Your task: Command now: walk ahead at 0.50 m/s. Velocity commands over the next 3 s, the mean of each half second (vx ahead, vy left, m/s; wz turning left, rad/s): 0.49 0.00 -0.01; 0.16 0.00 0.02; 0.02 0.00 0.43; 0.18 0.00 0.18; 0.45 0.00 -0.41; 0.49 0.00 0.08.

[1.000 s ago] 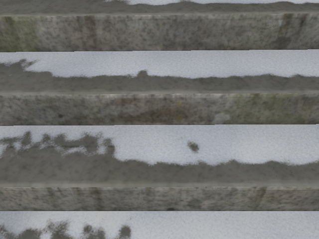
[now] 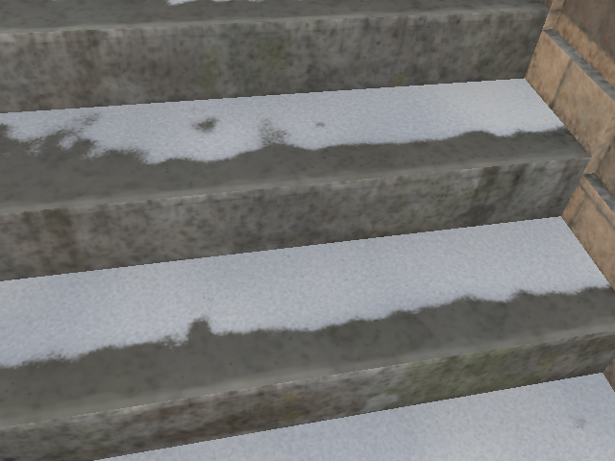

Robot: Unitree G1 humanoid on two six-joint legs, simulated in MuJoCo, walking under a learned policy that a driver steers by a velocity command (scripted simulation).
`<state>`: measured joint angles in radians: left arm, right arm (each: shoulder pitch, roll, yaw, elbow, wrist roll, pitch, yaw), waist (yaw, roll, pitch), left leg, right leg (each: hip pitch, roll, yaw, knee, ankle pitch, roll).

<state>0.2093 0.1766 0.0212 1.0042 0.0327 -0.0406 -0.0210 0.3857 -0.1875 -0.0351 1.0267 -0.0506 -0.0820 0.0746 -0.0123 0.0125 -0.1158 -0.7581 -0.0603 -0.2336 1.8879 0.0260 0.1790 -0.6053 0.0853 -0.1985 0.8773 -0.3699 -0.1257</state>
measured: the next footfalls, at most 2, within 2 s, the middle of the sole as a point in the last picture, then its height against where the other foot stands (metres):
left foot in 0.34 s outside the picture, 0.16 m higher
right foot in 0.88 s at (339, 329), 0.16 m higher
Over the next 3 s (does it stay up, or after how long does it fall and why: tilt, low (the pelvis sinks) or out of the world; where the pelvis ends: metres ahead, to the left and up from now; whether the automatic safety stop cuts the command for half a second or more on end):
stays up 1.19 0.05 0.66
